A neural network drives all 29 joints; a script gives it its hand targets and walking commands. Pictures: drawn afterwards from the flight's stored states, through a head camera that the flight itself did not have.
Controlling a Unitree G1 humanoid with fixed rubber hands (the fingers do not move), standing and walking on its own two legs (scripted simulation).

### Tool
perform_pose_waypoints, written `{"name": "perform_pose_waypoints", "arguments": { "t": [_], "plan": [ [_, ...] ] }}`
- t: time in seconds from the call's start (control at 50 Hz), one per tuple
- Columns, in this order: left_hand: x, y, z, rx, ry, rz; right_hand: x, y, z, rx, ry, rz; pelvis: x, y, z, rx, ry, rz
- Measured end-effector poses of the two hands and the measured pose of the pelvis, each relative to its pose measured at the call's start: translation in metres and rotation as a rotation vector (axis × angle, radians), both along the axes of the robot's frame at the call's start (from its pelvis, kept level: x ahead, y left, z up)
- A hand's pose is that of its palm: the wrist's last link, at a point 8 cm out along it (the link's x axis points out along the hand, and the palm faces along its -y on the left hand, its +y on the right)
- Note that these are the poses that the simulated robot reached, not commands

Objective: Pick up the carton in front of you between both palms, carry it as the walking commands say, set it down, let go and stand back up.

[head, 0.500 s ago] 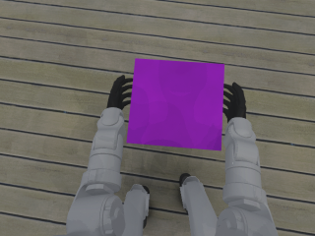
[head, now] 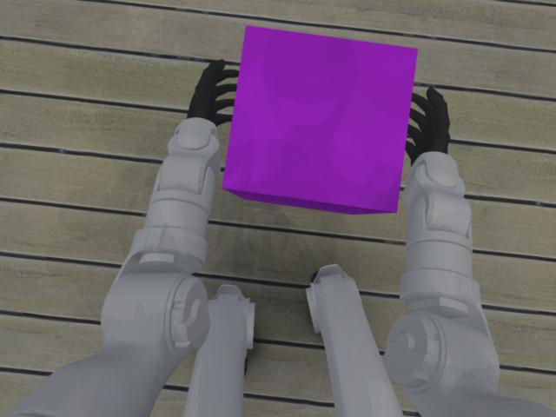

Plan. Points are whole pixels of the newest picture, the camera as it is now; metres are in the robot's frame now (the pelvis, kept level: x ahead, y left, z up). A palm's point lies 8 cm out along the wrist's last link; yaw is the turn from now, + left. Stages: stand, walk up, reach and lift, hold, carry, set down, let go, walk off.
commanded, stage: set down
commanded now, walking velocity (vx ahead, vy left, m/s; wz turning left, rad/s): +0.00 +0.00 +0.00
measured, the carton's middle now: (311, 141) +0.48 -0.10 -0.18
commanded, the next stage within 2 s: none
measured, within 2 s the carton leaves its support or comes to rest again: rests again in 1.26 s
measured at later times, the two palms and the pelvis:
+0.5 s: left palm (238, 122) +0.55 +0.02 -0.24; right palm (401, 164) +0.44 -0.26 -0.24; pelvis -0.03 +0.01 -0.10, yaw +0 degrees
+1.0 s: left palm (244, 125) +0.58 +0.01 -0.33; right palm (388, 167) +0.45 -0.26 -0.32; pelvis -0.02 +0.01 -0.15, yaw -1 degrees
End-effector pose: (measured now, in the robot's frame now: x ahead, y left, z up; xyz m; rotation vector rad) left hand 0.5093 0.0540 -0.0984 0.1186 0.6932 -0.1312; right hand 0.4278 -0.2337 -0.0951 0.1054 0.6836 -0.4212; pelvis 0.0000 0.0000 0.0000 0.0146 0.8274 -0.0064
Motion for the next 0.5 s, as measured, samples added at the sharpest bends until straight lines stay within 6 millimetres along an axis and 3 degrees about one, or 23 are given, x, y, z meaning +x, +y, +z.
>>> {"name": "perform_pose_waypoints", "arguments": {
  "t": [0.26, 0.5],
  "plan": [
    [0.026, -0.019, -0.068, 0.028, 0.021, -0.070, 0.006, -0.013, -0.073, -0.004, 0.032, -0.042, -0.021, 0.000, -0.057, -0.005, -0.003, 0.007],
    [0.045, -0.035, -0.145, 0.039, 0.035, -0.130, 0.013, -0.024, -0.147, -0.016, 0.055, -0.079, -0.029, 0.006, -0.103, -0.023, -0.016, 0.019]
  ]
}}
